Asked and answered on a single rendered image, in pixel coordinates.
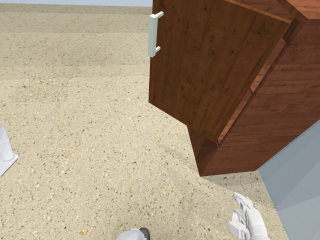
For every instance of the left robot hand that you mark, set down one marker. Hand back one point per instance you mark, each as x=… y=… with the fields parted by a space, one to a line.
x=7 y=157

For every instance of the handle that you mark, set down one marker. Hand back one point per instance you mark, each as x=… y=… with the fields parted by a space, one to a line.
x=152 y=34

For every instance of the robot left thigh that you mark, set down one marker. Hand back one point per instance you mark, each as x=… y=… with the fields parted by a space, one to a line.
x=131 y=235

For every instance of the robot left foot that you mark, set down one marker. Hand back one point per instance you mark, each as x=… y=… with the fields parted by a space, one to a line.
x=146 y=233

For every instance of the cupboard door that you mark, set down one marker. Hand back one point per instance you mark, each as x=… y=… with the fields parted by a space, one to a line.
x=210 y=53

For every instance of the right robot hand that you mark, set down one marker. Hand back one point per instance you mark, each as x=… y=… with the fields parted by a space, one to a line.
x=251 y=223

